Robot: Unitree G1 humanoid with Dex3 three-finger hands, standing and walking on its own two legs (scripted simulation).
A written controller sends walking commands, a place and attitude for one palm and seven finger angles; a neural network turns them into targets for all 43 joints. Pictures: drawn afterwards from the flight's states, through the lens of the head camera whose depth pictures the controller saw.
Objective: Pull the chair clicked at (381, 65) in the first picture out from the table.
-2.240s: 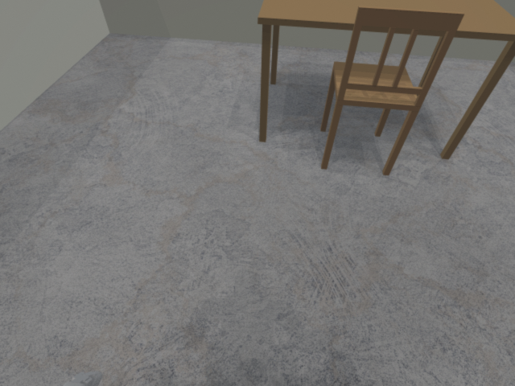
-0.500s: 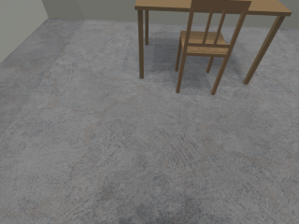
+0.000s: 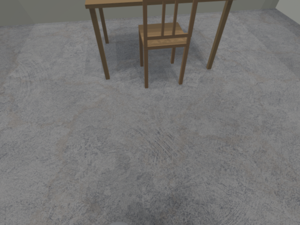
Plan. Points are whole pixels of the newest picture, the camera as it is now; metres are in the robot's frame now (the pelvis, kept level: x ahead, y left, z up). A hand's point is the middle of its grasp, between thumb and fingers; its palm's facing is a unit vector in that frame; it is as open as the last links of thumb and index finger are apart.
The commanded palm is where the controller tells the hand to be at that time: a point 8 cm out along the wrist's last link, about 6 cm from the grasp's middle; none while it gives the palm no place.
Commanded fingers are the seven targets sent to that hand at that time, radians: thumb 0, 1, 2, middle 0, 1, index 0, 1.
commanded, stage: walk to a spot facing it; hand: left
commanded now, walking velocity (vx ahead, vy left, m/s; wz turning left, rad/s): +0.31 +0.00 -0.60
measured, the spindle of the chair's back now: (163, 19) +1.45 +0.05 -0.12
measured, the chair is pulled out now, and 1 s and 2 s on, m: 0.00 0.00 0.00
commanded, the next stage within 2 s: turn to face it in 1.90 s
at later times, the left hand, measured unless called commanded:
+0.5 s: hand (111, 172) +0.31 +0.18 -0.17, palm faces -0.35 -0.93 -0.15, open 7.4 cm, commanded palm none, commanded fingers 0.00 0.90 0.90 -0.20 -0.30 -0.20 -0.30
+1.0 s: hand (135, 139) +0.46 +0.11 -0.19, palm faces -0.39 -0.90 -0.20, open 7.2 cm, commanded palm none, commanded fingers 0.00 0.90 0.90 -0.20 -0.30 -0.20 -0.30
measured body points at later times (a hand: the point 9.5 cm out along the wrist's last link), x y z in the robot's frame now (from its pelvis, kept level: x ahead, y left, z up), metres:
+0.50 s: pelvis +0.13 +0.03 -0.01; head +0.17 +0.05 +0.44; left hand +0.32 +0.23 -0.16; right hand -0.03 -0.15 -0.14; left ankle +0.03 +0.15 -0.75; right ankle +0.20 -0.15 -0.68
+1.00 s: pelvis +0.34 -0.05 -0.01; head +0.35 -0.04 +0.44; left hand +0.48 +0.16 -0.17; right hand +0.29 -0.30 -0.15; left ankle +0.47 +0.02 -0.73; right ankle +0.25 -0.13 -0.75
